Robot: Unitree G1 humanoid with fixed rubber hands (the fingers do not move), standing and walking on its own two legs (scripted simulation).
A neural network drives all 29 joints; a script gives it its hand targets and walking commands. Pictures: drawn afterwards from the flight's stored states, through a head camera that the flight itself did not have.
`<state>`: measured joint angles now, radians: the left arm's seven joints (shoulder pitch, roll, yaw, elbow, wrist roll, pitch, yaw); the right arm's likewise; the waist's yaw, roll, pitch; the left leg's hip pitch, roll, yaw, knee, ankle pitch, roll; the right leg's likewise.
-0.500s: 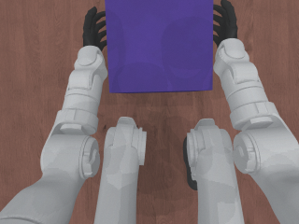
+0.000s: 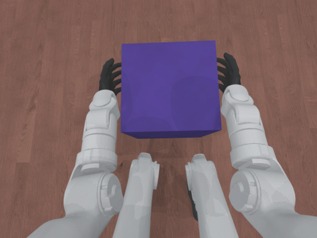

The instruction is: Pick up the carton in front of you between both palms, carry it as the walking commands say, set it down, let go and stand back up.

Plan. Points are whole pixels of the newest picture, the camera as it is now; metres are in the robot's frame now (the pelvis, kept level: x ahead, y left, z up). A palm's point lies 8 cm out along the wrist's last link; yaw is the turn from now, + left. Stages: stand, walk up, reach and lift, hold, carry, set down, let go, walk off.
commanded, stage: reach and lift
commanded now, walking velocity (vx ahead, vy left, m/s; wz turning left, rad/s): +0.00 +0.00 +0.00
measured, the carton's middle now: (168, 99) +0.45 +0.02 -0.13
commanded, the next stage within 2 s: none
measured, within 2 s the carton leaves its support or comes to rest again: neither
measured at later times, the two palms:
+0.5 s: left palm (81, 75) +0.42 +0.16 +0.10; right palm (272, 70) +0.42 -0.14 +0.11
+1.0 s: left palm (3, 29) +0.38 +0.15 +0.26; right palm out of the picture +0.39 -0.15 +0.26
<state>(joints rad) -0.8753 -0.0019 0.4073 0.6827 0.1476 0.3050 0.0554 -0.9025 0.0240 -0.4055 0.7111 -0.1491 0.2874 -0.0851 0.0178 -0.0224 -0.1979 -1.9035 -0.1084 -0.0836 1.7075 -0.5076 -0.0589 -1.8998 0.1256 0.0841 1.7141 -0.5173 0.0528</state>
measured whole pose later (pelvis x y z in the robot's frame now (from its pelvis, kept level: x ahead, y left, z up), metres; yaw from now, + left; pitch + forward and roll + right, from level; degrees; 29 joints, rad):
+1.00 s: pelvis +0.10 +0.00 +0.25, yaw +0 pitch +5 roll +0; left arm -0.22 -0.14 0.24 0.43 0.18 0.46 0.04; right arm -0.23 0.14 -0.25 0.44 -0.18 0.45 -0.05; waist 0.00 0.00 -0.13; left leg -0.36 -0.06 -0.14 0.55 -0.27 -0.01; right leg -0.35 0.06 0.15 0.56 -0.28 0.01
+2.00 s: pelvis +0.10 +0.00 +0.27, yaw +0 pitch -5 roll +0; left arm -0.24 -0.15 0.22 0.29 0.26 0.68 0.00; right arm -0.25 0.15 -0.23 0.30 -0.27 0.67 0.00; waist 0.00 0.00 -0.01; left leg -0.09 -0.05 -0.13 0.38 -0.21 0.00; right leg -0.08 0.05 0.14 0.38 -0.21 0.00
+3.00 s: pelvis +0.09 +0.00 +0.27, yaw +0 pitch -7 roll +0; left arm -0.27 -0.15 0.22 0.23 0.27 0.76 -0.01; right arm -0.27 0.15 -0.24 0.24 -0.27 0.75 0.01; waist 0.00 0.00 0.01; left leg -0.05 -0.04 -0.13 0.36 -0.19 0.00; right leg -0.04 0.04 0.13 0.36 -0.20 0.00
